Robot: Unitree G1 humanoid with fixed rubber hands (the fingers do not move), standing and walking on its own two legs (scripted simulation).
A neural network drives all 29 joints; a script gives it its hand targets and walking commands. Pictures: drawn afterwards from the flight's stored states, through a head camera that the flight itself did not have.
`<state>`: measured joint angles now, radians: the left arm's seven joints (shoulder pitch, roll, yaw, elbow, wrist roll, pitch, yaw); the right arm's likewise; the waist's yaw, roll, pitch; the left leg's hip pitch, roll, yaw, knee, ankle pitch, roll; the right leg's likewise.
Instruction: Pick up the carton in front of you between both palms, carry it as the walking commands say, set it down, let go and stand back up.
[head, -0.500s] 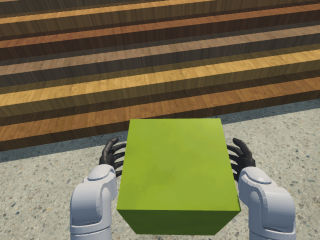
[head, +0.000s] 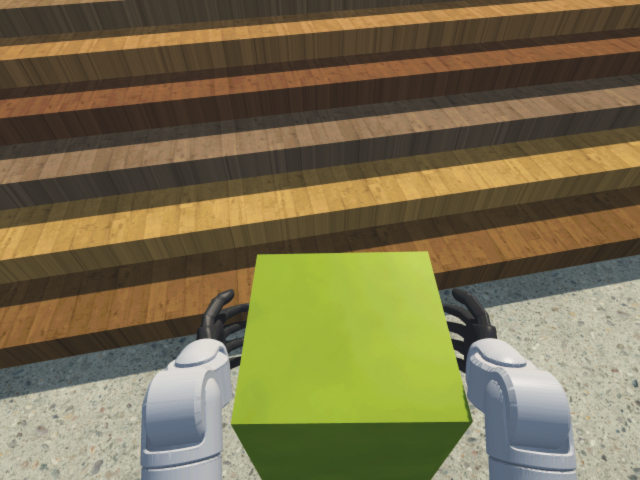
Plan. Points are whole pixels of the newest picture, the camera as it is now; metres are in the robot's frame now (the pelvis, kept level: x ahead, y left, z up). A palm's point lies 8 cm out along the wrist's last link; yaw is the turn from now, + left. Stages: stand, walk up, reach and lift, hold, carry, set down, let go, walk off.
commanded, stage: carry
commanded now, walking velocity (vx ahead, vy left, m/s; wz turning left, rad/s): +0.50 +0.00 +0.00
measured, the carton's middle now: (343, 376) +0.27 +0.00 -0.01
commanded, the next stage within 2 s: none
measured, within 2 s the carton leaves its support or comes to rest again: neither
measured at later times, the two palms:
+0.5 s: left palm (252, 127) +0.63 +0.14 +0.14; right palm (431, 123) +0.65 -0.16 +0.13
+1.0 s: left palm (269, 30) +1.05 +0.15 +0.15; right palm (397, 27) +1.04 -0.15 +0.16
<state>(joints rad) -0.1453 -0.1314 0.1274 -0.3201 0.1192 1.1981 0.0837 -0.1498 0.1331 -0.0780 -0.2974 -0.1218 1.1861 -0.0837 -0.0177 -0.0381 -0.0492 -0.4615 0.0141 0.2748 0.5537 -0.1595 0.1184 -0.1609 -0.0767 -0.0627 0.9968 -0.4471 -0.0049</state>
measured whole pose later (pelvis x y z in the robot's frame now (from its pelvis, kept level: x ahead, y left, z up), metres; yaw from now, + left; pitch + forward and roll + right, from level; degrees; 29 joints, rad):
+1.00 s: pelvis +0.64 +0.01 +0.00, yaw +1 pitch +6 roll +0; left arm -0.91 0.04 0.30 0.12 0.06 1.33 0.14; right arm -0.91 0.01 -0.28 0.12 -0.08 1.32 -0.14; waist -0.05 -0.03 0.04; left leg -0.48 -0.02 0.15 0.61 -0.23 0.10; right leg -0.45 0.00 -0.04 1.31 -0.45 -0.04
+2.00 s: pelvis +1.28 +0.05 +0.25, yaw +1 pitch +4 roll +0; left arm -0.95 0.00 0.40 0.11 0.15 1.36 0.09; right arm -0.91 -0.02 -0.24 0.14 0.01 1.32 -0.19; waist -0.23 0.01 0.05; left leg -0.27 -0.01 0.11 0.51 -0.32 0.07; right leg -0.90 0.03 -0.04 1.69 -0.39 -0.10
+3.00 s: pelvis +1.89 +0.09 +0.49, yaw +2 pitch +4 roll -1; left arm -0.93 0.02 0.33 0.05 0.12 1.37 0.10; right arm -0.91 0.00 -0.27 0.08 -0.02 1.33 -0.17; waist -0.14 -0.03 0.00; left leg -0.15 0.02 0.10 0.44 -0.36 0.03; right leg -1.11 -0.04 -0.07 1.75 -0.50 -0.11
